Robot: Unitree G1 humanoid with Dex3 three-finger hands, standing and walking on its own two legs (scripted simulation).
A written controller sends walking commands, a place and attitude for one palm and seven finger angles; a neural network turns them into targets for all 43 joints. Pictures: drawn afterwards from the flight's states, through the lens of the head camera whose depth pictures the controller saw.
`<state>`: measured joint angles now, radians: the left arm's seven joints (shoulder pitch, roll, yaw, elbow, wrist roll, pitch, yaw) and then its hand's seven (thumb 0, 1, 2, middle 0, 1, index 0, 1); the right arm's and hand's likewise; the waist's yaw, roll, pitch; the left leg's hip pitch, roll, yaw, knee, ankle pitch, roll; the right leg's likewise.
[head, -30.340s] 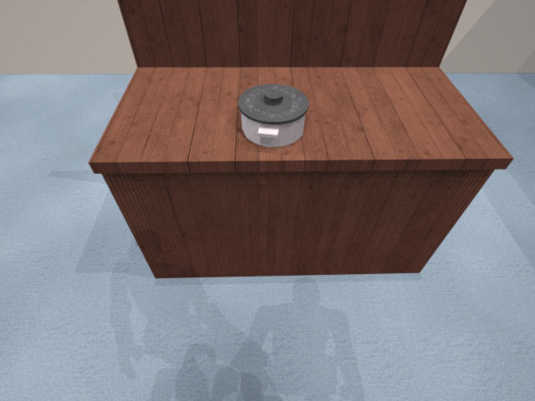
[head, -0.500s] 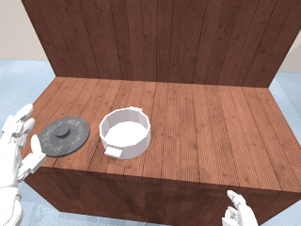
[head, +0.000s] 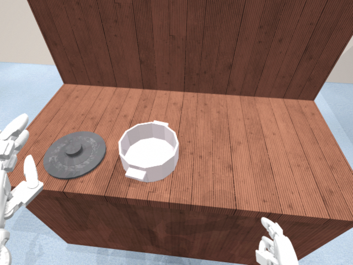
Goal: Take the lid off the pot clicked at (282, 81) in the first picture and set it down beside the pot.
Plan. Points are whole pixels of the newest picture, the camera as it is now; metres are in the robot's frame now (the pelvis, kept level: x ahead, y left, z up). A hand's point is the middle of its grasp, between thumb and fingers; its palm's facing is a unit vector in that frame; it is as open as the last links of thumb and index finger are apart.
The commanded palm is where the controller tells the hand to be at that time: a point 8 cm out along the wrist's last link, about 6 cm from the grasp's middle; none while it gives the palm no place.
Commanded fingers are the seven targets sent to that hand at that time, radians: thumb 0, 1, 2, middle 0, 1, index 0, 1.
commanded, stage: step back with the hand held close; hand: left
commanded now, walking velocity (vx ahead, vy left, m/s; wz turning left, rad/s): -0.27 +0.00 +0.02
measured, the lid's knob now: (73, 149) +0.43 +0.40 -0.06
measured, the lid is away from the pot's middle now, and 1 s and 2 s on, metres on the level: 0.25 0.25 0.25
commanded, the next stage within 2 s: stop stepping back and stand still in 1.24 s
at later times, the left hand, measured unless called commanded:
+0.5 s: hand (22, 213) +0.14 +0.25 +0.17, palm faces +0.35 -0.82 -0.46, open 7.4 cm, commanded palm +0.08 +0.30 +0.17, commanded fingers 0.00 0.90 0.90 -0.20 -0.30 -0.20 -0.30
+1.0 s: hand (11, 257) +0.08 +0.24 +0.16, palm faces +0.24 -0.87 -0.43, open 7.4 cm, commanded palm +0.01 +0.30 +0.17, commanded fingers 0.00 0.90 0.90 -0.20 -0.30 -0.20 -0.30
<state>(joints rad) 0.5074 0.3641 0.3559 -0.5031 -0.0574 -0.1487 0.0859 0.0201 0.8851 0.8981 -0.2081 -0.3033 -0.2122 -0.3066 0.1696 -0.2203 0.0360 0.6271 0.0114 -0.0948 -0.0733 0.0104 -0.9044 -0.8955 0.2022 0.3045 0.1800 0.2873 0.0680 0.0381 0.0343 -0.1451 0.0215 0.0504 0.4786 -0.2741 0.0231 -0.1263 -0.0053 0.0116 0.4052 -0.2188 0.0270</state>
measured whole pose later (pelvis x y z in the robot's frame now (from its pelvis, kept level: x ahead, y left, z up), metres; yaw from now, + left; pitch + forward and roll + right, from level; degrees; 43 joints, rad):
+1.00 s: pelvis -0.13 +0.02 -0.02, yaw -2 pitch +1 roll -5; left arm 0.55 0.39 0.36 -0.63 -0.05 -0.27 0.09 0.02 0.89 0.90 -0.20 -0.30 -0.21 -0.31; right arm 0.16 -0.19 0.02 0.58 0.02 -0.14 -0.04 0.01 -0.90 -0.90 0.20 0.30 0.20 0.30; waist 0.00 0.05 0.08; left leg -0.50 0.08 0.05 0.60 -0.12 0.05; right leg -0.20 0.03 -0.07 0.50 -0.30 0.03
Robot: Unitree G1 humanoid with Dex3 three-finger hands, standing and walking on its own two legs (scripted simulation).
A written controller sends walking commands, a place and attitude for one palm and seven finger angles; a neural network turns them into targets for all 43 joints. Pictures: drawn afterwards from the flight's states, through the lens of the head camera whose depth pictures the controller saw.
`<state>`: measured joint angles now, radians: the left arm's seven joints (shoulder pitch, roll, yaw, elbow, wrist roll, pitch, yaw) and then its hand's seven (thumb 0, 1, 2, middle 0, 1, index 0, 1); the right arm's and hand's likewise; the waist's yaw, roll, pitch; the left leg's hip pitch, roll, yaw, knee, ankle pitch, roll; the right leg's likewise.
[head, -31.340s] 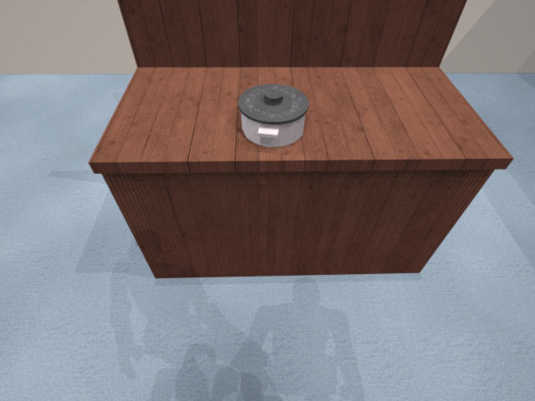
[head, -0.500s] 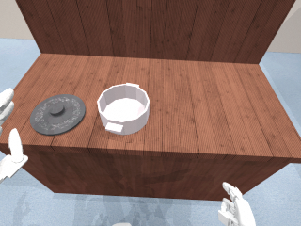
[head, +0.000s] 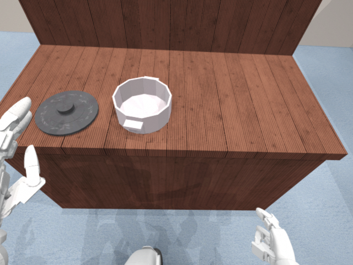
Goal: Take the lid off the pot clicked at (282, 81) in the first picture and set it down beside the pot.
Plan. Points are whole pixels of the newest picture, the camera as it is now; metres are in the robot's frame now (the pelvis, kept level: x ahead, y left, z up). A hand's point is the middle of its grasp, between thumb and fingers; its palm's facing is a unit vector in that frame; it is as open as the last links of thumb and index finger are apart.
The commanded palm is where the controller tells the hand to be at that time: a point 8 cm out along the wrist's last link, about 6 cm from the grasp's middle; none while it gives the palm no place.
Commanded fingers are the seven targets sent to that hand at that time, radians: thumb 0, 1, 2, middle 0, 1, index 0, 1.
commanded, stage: step back with the hand held close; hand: left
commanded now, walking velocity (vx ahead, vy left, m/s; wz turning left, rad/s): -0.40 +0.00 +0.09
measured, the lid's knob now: (65, 106) +0.55 +0.39 -0.04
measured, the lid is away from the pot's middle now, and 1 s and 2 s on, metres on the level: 0.25 0.25 0.25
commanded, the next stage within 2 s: stop stepping back and stand still in 0.24 s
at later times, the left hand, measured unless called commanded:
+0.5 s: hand out of the picture +0.07 +0.23 +0.15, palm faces +0.24 -0.87 -0.42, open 7.4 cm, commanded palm +0.02 +0.30 +0.19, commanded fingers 0.00 0.90 0.90 -0.20 -0.30 -0.20 -0.30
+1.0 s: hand out of the picture +0.01 +0.32 +0.16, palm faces +0.20 -0.83 -0.53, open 7.4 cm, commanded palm -0.04 +0.37 +0.19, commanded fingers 0.00 0.90 0.90 -0.20 -0.30 -0.20 -0.30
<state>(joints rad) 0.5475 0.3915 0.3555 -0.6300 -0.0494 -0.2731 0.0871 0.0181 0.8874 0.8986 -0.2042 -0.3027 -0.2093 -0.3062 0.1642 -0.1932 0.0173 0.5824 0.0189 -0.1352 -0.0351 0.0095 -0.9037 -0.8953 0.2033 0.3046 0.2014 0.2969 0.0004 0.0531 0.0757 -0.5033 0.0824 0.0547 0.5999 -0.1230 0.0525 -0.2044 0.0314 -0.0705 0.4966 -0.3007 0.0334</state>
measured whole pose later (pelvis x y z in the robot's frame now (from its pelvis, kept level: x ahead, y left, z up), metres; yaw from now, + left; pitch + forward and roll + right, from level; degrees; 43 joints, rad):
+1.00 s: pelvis -0.18 +0.09 -0.02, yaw -2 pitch +1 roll -3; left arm 0.74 0.55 0.52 -0.81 -0.04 -0.31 0.08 0.01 0.88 0.90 -0.21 -0.30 -0.22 -0.31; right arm 0.25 -0.15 -0.02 0.58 0.03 -0.02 0.01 0.01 -0.90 -0.90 0.20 0.30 0.20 0.30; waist -0.03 -0.13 0.03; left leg -0.49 -0.01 -0.02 1.13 -0.53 0.05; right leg -0.37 0.06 -0.07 0.79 -0.43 -0.05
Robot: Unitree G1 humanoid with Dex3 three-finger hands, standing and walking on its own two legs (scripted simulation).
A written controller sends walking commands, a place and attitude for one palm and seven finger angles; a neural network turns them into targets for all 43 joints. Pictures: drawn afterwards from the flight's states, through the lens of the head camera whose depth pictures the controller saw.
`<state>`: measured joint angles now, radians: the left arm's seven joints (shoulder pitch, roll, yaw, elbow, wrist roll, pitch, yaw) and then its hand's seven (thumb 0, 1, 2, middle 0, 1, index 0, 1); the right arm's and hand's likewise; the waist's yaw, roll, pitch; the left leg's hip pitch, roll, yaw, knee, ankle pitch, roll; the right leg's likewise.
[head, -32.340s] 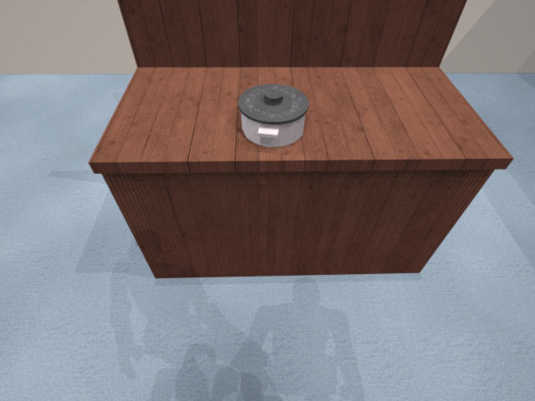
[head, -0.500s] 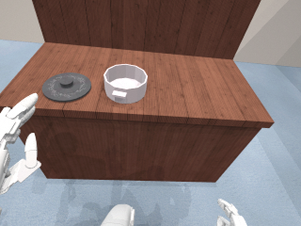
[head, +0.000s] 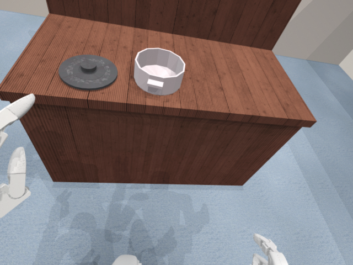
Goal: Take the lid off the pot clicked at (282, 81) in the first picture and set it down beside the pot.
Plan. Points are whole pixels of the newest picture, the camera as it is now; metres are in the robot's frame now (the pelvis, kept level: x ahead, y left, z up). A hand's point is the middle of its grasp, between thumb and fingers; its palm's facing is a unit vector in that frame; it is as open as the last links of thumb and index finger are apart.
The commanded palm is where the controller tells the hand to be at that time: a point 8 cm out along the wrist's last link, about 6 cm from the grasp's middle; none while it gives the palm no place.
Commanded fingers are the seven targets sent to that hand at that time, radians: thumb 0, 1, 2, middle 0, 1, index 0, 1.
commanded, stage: stop stepping back and stand still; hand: left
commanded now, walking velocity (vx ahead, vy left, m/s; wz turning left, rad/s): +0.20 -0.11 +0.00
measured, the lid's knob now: (88, 66) +0.71 +0.33 -0.02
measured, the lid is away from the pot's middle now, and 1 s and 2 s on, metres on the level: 0.25 0.25 0.25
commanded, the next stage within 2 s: let the arm hang, fingers relaxed in 1.14 s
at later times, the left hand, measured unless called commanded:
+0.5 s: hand out of the picture +0.09 +0.15 -0.14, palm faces -0.09 -0.99 +0.04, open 7.3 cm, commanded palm none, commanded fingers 0.00 0.90 0.90 -0.20 -0.30 -0.20 -0.30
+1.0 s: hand out of the picture +0.13 +0.18 -0.14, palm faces +0.13 -0.97 -0.20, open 7.3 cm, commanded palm none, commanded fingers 0.00 0.90 0.90 -0.20 -0.30 -0.20 -0.30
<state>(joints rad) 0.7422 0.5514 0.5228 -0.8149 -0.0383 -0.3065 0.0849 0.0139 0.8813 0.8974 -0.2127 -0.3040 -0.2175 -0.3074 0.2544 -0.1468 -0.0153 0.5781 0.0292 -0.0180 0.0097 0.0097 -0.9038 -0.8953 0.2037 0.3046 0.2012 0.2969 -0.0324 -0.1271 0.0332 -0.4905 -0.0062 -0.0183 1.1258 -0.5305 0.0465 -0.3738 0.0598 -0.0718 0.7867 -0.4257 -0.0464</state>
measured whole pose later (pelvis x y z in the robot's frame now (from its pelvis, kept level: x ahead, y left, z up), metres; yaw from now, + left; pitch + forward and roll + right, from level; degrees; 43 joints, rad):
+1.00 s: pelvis +0.09 +0.00 +0.03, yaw +4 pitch +2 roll -1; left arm 0.23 0.15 0.04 1.00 0.00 0.01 0.05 0.00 0.93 0.90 -0.19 -0.30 -0.20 -0.30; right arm 0.30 -0.13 -0.05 1.03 -0.01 0.00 -0.05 0.04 -0.97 -0.89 0.20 0.30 0.20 0.30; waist -0.02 -0.01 0.01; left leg -0.27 -0.02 0.04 0.58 -0.35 0.04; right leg -0.16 -0.01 -0.01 0.53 -0.39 0.01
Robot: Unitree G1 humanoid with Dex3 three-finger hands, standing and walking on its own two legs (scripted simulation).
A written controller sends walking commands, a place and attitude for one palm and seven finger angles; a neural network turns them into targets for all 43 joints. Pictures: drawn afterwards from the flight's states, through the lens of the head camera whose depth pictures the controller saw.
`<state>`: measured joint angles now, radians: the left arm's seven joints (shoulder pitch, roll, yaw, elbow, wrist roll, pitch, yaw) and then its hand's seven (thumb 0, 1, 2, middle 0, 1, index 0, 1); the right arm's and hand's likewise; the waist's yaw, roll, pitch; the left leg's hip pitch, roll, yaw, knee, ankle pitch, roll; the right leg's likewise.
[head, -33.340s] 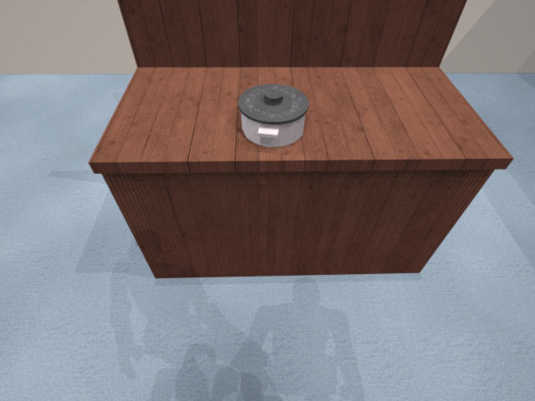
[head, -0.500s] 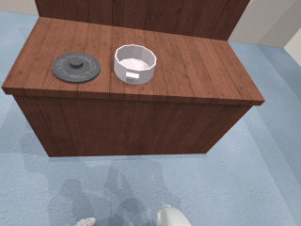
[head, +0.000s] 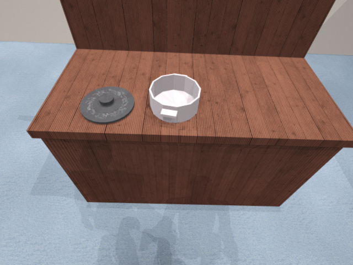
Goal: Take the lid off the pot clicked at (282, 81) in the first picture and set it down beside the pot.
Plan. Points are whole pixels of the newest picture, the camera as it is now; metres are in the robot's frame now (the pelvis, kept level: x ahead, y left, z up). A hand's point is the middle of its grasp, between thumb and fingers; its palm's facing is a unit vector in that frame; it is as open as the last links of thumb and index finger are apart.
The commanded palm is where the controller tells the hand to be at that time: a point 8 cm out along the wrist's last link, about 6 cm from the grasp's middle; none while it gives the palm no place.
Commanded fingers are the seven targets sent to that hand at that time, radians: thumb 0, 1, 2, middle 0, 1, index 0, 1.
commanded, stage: stop stepping back and stand still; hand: left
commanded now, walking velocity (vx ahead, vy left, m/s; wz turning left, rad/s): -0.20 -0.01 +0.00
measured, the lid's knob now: (106, 99) +0.65 +0.28 -0.05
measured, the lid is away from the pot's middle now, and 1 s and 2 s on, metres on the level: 0.25 0.25 0.25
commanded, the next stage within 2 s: let the arm hang, fingers relaxed in 0.14 s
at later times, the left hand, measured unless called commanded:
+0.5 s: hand out of the picture +0.02 +0.16 -0.17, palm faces +0.03 -0.98 -0.21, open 7.3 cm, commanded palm none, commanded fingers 0.00 0.90 0.90 -0.20 -0.30 -0.20 -0.30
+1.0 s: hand out of the picture -0.02 +0.15 -0.17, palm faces +0.03 -0.99 -0.16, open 7.3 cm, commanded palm none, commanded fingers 0.00 0.90 0.90 -0.20 -0.30 -0.20 -0.30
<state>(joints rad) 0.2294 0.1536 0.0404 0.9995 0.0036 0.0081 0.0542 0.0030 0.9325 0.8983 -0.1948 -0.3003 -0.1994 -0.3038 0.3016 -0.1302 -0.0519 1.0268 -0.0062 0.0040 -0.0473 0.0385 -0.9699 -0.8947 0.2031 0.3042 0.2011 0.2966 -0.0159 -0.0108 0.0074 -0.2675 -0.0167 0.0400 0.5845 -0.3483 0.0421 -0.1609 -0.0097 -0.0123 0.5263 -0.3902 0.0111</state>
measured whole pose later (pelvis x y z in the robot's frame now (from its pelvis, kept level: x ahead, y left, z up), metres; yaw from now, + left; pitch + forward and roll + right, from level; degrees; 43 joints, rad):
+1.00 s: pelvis -0.01 -0.01 +0.01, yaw +0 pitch +0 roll +0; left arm 0.30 0.12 0.02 1.11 0.01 -0.01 0.05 0.02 0.92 0.90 -0.20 -0.30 -0.20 -0.30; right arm 0.30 -0.09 -0.04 1.13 0.00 0.00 -0.04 0.01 -0.92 -0.90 0.20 0.30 0.20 0.30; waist -0.01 -0.03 0.05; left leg -0.20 -0.01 0.04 0.49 -0.29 0.03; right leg -0.10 0.00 -0.02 0.45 -0.35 0.00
